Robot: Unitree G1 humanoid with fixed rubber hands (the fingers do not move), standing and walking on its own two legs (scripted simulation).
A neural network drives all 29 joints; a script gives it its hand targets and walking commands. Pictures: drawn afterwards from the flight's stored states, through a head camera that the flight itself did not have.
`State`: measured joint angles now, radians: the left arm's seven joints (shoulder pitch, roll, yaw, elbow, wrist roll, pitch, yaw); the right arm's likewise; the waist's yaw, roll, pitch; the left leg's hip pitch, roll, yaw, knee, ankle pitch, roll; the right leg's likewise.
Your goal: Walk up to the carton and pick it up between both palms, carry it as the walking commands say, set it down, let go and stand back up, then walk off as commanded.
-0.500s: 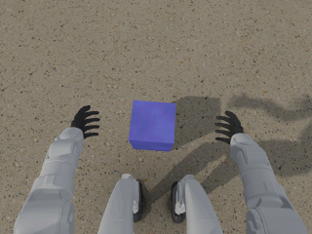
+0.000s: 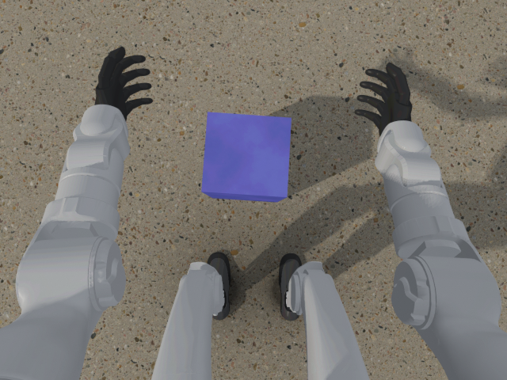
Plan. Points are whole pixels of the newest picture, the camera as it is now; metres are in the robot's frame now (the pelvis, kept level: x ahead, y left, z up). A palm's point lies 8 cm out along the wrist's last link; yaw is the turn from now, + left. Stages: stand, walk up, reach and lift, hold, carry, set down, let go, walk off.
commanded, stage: reach and lift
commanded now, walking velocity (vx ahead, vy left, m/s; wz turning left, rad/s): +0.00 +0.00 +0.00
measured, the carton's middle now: (246, 163) +0.49 +0.02 -0.53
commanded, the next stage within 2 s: none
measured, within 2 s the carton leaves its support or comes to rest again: neither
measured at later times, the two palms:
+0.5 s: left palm (140, 123) +0.50 +0.21 -0.19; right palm (364, 134) +0.48 -0.20 -0.20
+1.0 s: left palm (166, 144) +0.50 +0.20 -0.34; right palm (337, 153) +0.48 -0.19 -0.34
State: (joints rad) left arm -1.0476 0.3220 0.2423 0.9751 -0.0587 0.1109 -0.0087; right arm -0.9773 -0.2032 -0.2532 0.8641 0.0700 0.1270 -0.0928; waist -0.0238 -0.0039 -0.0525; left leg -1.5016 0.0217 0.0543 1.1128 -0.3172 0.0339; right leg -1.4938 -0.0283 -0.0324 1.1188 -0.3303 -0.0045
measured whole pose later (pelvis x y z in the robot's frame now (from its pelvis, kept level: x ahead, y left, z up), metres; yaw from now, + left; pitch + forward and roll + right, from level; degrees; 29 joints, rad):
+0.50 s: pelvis -0.01 +0.00 -0.08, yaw +0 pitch +49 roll -1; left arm -1.10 0.31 0.29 0.97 -0.02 0.09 -0.01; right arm -1.03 -0.19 -0.31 0.87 0.03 0.09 -0.09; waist -0.02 0.00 -0.13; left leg -1.88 0.03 0.04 1.46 -0.43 0.03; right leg -1.87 -0.03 -0.04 1.46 -0.44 -0.01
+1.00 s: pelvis -0.04 +0.00 -0.21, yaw -1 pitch +44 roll -2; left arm -1.29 0.38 0.13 1.07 -0.17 0.09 0.07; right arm -1.21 -0.28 -0.19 0.99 0.20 0.08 -0.14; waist -0.02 0.00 0.08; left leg -2.19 0.04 0.03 1.92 -0.50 0.05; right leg -2.17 -0.04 -0.04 1.92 -0.52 -0.01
